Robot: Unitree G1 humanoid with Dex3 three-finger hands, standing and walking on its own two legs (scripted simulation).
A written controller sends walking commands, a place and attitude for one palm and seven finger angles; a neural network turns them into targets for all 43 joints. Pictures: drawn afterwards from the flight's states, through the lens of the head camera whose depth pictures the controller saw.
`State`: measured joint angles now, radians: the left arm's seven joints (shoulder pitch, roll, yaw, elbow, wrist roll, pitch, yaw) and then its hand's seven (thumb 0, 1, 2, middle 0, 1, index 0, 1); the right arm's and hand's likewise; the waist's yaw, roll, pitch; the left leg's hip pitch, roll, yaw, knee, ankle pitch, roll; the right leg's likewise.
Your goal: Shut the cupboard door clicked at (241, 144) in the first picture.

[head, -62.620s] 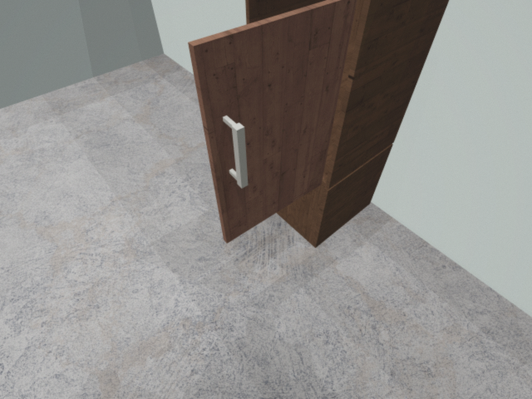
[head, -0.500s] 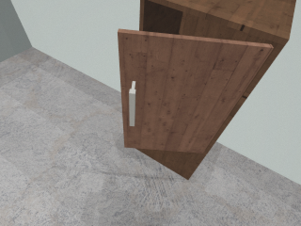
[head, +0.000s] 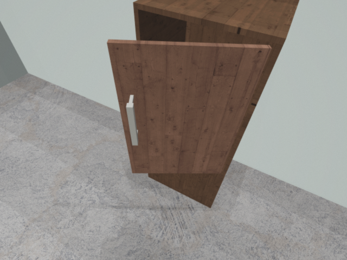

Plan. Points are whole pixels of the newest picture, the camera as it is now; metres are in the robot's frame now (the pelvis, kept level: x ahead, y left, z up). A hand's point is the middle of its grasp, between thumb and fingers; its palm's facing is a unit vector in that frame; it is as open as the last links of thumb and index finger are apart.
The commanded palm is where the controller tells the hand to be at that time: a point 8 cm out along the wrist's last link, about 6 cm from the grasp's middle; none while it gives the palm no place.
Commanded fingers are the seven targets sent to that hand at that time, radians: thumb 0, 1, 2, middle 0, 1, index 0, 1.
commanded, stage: come to a stop and stand still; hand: left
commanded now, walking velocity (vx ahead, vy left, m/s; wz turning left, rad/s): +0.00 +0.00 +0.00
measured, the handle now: (133, 121) +0.50 +0.14 +0.01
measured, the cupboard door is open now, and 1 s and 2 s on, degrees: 29 29 29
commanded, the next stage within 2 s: look again from close up in 0.90 s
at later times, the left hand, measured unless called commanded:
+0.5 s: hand out of the picture +0.00 +0.14 -0.18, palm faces +0.04 -0.99 -0.14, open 7.4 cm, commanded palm none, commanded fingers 0.00 0.90 0.90 -0.20 -0.30 -0.20 -0.30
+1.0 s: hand out of the picture +0.03 +0.15 -0.18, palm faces +0.03 -0.99 -0.17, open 7.4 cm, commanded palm none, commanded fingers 0.00 0.90 0.90 -0.20 -0.30 -0.20 -0.30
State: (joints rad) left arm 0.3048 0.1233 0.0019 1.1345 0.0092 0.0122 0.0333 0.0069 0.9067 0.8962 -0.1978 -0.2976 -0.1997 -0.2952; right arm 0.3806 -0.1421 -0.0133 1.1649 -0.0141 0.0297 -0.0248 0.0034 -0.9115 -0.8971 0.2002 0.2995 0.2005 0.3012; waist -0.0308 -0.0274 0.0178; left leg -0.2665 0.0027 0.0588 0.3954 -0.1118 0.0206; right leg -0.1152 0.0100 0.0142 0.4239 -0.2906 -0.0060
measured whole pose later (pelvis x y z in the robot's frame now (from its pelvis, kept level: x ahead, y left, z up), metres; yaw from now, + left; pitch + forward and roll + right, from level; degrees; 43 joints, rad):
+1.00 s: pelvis +0.05 -0.01 +0.00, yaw +0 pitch -1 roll +0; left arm 0.29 0.14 0.00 1.14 0.01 -0.01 0.05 0.01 0.91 0.90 -0.20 -0.30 -0.20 -0.30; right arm 0.26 -0.13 0.00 1.15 -0.01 0.00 -0.04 0.00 -0.91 -0.90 0.20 0.30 0.20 0.30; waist -0.01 -0.04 0.05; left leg -0.21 0.01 0.05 0.41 -0.19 0.00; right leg -0.02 0.02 0.01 0.35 -0.32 -0.02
